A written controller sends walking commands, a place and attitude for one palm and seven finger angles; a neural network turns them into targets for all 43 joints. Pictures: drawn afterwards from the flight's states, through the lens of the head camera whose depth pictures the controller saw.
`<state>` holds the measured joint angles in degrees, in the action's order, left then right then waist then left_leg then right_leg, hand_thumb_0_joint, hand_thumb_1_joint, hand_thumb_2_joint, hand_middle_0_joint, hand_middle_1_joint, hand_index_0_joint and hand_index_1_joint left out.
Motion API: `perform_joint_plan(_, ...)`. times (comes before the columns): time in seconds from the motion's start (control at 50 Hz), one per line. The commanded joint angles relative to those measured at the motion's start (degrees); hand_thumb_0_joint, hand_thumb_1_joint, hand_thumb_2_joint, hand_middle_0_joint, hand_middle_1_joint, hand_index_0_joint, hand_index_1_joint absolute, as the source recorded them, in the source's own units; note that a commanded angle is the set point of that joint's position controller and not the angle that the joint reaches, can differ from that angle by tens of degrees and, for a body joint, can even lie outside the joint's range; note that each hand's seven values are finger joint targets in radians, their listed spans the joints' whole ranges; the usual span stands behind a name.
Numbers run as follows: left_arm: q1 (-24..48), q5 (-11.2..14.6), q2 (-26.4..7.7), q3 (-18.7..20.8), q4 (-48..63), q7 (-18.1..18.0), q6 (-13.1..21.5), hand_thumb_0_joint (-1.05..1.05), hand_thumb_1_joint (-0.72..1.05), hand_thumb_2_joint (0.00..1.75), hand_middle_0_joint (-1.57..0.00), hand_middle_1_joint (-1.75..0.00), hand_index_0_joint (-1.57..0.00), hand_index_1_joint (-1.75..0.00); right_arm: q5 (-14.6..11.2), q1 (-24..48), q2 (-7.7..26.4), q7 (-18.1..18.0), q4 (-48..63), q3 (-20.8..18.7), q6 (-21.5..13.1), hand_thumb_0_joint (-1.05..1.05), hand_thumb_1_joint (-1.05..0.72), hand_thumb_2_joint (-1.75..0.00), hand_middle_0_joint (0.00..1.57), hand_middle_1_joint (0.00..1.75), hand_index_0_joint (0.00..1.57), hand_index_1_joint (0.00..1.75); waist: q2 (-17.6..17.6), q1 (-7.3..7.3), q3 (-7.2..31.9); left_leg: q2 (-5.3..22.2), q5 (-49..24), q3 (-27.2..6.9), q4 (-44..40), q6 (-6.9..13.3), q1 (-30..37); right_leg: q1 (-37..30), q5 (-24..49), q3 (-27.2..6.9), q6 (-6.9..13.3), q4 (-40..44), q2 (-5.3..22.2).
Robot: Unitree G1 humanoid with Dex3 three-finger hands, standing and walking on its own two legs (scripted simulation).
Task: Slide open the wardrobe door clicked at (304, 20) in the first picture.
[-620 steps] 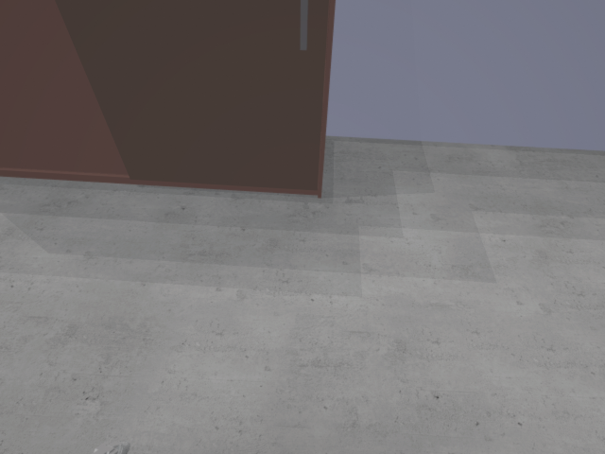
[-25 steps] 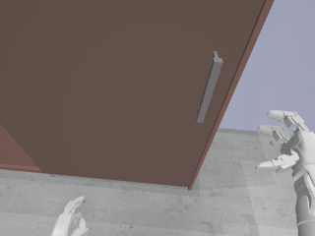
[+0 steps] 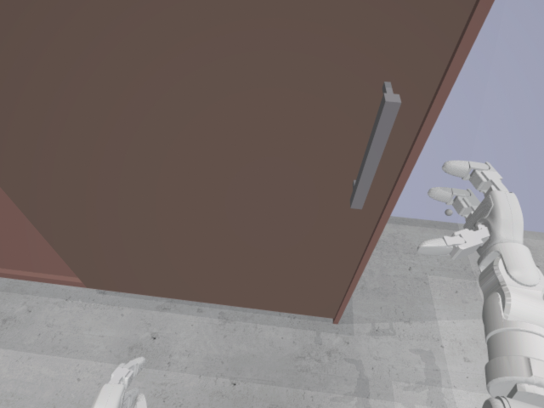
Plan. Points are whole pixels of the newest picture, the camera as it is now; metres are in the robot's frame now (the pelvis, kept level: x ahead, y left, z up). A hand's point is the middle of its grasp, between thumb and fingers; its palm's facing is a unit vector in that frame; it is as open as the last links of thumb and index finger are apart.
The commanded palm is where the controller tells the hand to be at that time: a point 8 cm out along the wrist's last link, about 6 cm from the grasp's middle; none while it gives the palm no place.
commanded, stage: move the hooked fingers beside the handle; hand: right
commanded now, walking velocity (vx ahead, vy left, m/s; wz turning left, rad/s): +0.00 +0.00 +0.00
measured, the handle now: (370, 151) +0.53 -0.12 +0.10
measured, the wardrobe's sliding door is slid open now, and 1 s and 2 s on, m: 0.00 0.00 0.00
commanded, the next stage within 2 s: feel for the door with the fingertips in 1.36 s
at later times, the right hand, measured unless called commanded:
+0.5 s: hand (414, 176) +0.46 -0.18 +0.11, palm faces +0.04 +1.00 +0.02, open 13.9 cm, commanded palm +0.43 -0.24 +0.11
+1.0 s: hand (417, 179) +0.46 -0.19 +0.10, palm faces +0.08 +1.00 +0.01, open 13.9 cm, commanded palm +0.43 -0.24 +0.11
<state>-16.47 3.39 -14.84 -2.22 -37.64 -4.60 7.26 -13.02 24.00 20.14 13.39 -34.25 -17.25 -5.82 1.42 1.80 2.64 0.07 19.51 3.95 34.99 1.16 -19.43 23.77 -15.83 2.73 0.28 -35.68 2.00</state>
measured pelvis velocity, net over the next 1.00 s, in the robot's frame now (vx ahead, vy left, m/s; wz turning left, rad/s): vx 0.01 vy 0.00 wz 0.03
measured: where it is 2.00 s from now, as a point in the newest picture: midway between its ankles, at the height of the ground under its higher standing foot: outside the picture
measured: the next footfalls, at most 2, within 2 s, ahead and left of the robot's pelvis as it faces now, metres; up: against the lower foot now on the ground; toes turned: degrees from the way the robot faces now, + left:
none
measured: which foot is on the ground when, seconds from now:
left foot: down 0.00-1.00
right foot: down 0.00-1.00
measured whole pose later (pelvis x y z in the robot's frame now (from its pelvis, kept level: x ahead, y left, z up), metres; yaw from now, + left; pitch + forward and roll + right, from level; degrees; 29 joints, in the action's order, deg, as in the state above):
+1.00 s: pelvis +0.01 +0.00 -0.01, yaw +2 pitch +10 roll +1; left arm -20.9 2.1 -14.2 -1.0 -36.7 -1.4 0.0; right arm -8.5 37.6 21.0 8.8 -50.4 -19.5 -13.9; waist 0.7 4.9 4.6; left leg -0.9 21.6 2.8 39.1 1.0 -27.2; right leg 31.6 -19.2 3.6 0.4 -41.1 3.2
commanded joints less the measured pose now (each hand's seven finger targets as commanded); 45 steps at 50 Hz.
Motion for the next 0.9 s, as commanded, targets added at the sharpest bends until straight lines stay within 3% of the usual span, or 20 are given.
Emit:
perform_joint_plan(0.0,0.8,0.0,-7.9,3.5,6.9,-0.6,2.0,0.00,0.90,0.90,-0.20,-0.30,-0.20,-0.30,-0.9,24.9,11.3,0.4,12.6,-1.3,-6.1,0.00,0.50,-0.30,0.30,1.20,0.30,1.20,1.2,0.56,16.8,-0.8,-18.7,-2.4,-4.1,-0.3,0.0,-12.8,12.8,-2.6,1.9,2.2,-1.2)
perform_joint_plan(0.1,-0.5,0.1,-8.5,3.4,5.4,-0.6,0.8,0.00,0.90,0.90,-0.20,-0.30,-0.20,-0.30,-0.5,30.0,12.5,-0.5,4.2,-1.7,-6.3,0.00,0.50,-0.30,0.30,1.20,0.30,1.20,-3.1,1.73,12.4,-0.8,-14.3,-2.6,-4.7,-0.8,-2.4,-8.3,7.6,-2.8,2.1,2.5,-1.3)
perform_joint_plan(0.14,-1.0,0.0,-8.6,3.3,5.1,-0.5,0.2,0.00,0.90,0.90,-0.20,-0.30,-0.20,-0.30,0.4,33.2,13.5,-1.0,1.7,-1.7,-6.5,0.00,0.50,-0.30,0.30,1.20,0.30,1.20,-0.7,1.93,12.2,-0.7,-12.3,-2.8,-4.6,-0.7,-3.6,-7.7,6.1,-2.8,2.0,2.6,-1.5)
perform_joint_plan(0.18,-1.8,-0.2,-8.7,3.5,5.0,-0.3,-0.3,0.00,0.90,0.90,-0.20,-0.30,-0.20,-0.30,1.4,35.6,14.6,-1.8,0.4,-2.1,-7.2,0.00,0.50,-0.30,0.30,1.20,0.30,1.20,-0.6,2.00,14.1,-0.7,-11.9,-3.0,-4.0,-0.7,-3.5,-7.7,6.3,-2.9,2.1,1.9,-1.3)
perform_joint_plan(0.24,-3.0,-0.5,-8.5,3.6,5.0,0.2,-0.6,0.00,0.90,0.90,-0.20,-0.30,-0.20,-0.30,2.1,40.1,14.8,-2.3,1.5,-1.9,-9.5,0.00,0.50,-0.30,0.30,1.20,0.30,1.20,4.0,1.90,19.6,-1.0,-15.1,-2.9,-2.4,-0.2,-3.1,-10.6,10.0,-3.1,1.7,0.8,-1.4)
perform_joint_plan(0.3,-4.2,-0.7,-8.6,4.1,4.8,0.8,-0.9,0.00,0.90,0.90,-0.20,-0.30,-0.20,-0.30,1.7,38.3,14.0,-2.5,-0.4,-2.5,-11.1,0.00,0.50,-0.30,0.30,1.20,0.30,1.20,1.3,1.71,23.0,-1.5,-19.0,-2.8,-1.5,-0.3,-1.8,-11.4,13.6,-2.9,1.8,-0.4,-1.2)
perform_joint_plan(0.36,-4.9,-0.6,-8.7,4.0,4.2,1.0,-1.7,0.00,0.90,0.90,-0.20,-0.30,-0.20,-0.30,2.0,39.8,13.1,-2.6,-6.2,-1.8,-10.4,0.00,0.50,-0.30,0.30,1.20,0.30,1.20,1.0,2.61,18.5,-1.5,-18.1,-2.7,-1.6,-0.5,-3.8,-8.1,11.4,-2.4,1.7,-0.4,-1.3)
perform_joint_plan(0.38,-6.0,-0.8,-9.1,4.0,3.8,1.1,-2.0,0.00,0.90,0.90,-0.20,-0.30,-0.20,-0.30,2.3,40.0,14.5,-2.7,-8.9,-3.0,-10.1,0.00,0.50,-0.30,0.30,1.20,0.30,1.20,-3.5,3.02,17.4,-1.6,-18.0,-2.6,-1.8,-0.7,-3.3,-6.2,10.8,-2.6,2.1,-0.6,-1.2)
perform_joint_plan(0.4,-6.0,-0.8,-9.2,4.0,4.1,1.2,-2.3,0.00,0.90,0.90,-0.20,-0.30,-0.20,-0.30,2.6,39.5,15.3,-2.7,-11.2,-3.5,-9.5,0.00,0.50,-0.30,0.30,1.20,0.30,1.20,-3.1,2.67,15.7,-1.5,-17.6,-2.9,-1.9,-0.8,-3.5,-4.3,9.7,-2.2,2.1,-0.2,-1.3)
perform_joint_plan(0.44,-6.6,-0.8,-9.3,4.1,4.5,1.2,-3.0,0.00,0.90,0.90,-0.20,-0.30,-0.20,-0.30,3.3,40.5,16.9,-2.8,-11.5,-4.3,-9.3,0.00,0.50,-0.30,0.30,1.20,0.30,1.20,-1.3,2.48,17.1,-1.3,-18.2,-3.2,-1.5,-0.8,-3.3,-4.0,10.3,-1.9,2.1,-0.5,-1.5)
perform_joint_plan(0.52,-8.1,-1.2,-9.0,4.3,4.1,1.5,-3.6,0.00,0.90,0.90,-0.20,-0.30,-0.20,-0.30,4.1,47.9,17.0,-3.3,-9.5,-3.7,-11.9,0.00,0.50,-0.30,0.30,1.20,0.30,1.20,0.1,3.93,20.1,-1.8,-18.7,-3.2,-0.5,-0.7,-4.9,-5.9,11.9,-2.4,2.2,-2.0,-1.2)
perform_joint_plan(0.54,-8.3,-1.3,-9.0,4.4,4.1,1.6,-3.7,0.00,0.90,0.90,-0.20,-0.30,-0.20,-0.30,4.1,48.6,16.5,-3.3,-9.3,-3.4,-12.7,0.00,0.50,-0.30,0.30,1.20,0.30,1.20,2.1,4.06,21.4,-1.9,-18.7,-3.4,-0.3,-0.7,-5.4,-7.1,12.3,-2.2,2.1,-2.3,-1.2)
perform_joint_plan(0.56,-8.8,-1.4,-9.1,4.6,3.9,1.6,-3.8,0.00,0.90,0.90,-0.20,-0.30,-0.20,-0.30,3.9,48.3,18.1,-3.5,-8.7,-5.1,-13.7,0.00,0.50,-0.30,0.30,1.20,0.30,1.20,2.1,3.34,23.2,-2.1,-19.2,-3.1,0.3,-0.4,-4.8,-8.0,13.8,-2.7,1.8,-2.4,-1.0)
perform_joint_plan(0.62,-9.0,-1.5,-9.0,4.8,4.1,2.1,-4.0,0.00,0.90,0.90,-0.20,-0.30,-0.20,-0.30,3.9,46.3,15.9,-3.2,-7.3,-3.8,-14.7,0.00,0.50,-0.30,0.30,1.20,0.30,1.20,4.7,3.24,26.5,-2.4,-21.3,-2.7,1.2,-0.3,-5.5,-11.3,17.5,-2.8,1.6,-3.2,-0.8)
perform_joint_plan(0.66,-9.0,-1.3,-8.8,4.8,4.1,2.5,-4.2,0.00,0.90,0.90,-0.20,-0.30,-0.20,-0.30,3.9,43.6,13.0,-2.9,-9.0,-1.8,-13.5,0.00,0.50,-0.30,0.30,1.20,0.30,1.20,4.3,3.34,24.4,-2.6,-21.3,-2.3,1.1,-0.3,-6.7,-10.7,17.9,-2.7,1.5,-3.3,-0.7)
perform_joint_plan(0.68,-9.5,-1.4,-8.9,4.9,4.4,2.6,-4.5,0.00,0.90,0.90,-0.20,-0.30,-0.20,-0.30,3.7,40.9,12.8,-2.7,-11.0,-2.1,-12.5,0.00,0.50,-0.30,0.30,1.20,0.30,1.20,1.6,3.15,23.0,-2.6,-21.7,-2.0,1.0,-0.3,-6.0,-9.1,18.0,-2.6,1.8,-3.4,-0.7)
perform_joint_plan(0.7,-9.4,-1.3,-9.3,4.9,4.6,2.6,-4.8,0.00,0.90,0.90,-0.20,-0.30,-0.20,-0.30,3.7,40.7,14.6,-2.6,-10.6,-3.4,-11.9,0.00,0.50,-0.30,0.30,1.20,0.30,1.20,0.7,2.76,22.3,-2.6,-22.6,-2.1,1.1,-0.4,-5.3,-7.8,17.9,-2.4,1.9,-3.1,-0.7)
perform_joint_plan(0.76,-8.7,-1.1,-9.1,4.9,6.1,2.5,-5.5,0.00,0.90,0.90,-0.20,-0.30,-0.20,-0.30,3.1,37.0,14.1,-2.7,-9.6,-3.6,-9.8,0.00,0.50,-0.30,0.30,1.20,0.30,1.20,-0.8,1.87,21.0,-2.4,-23.2,-2.3,0.6,-0.5,-3.4,-5.5,16.7,-1.7,2.0,-2.4,-0.9)
perform_joint_plan(0.82,-8.6,-1.3,-9.0,5.0,6.7,2.6,-5.7,0.00,0.90,0.90,-0.20,-0.30,-0.20,-0.30,3.3,38.4,16.7,-4.0,-3.6,-5.8,-10.8,0.00,0.50,-0.30,0.30,1.20,0.30,1.20,0.8,1.38,23.2,-2.5,-24.9,-2.7,1.1,-0.5,-2.3,-6.9,18.5,-1.6,2.2,-2.7,-1.1)
perform_joint_plan(0.88,-8.3,-1.4,-8.8,4.7,6.5,2.3,-5.8,0.00,0.90,0.90,-0.20,-0.30,-0.20,-0.30,3.7,40.4,17.3,-4.8,-1.7,-5.5,-12.3,0.00,0.50,-0.30,0.30,1.20,0.30,1.20,-1.1,2.68,21.1,-2.6,-24.0,-3.0,0.7,-0.7,-2.2,-6.0,16.7,-1.7,2.4,-2.8,-0.9)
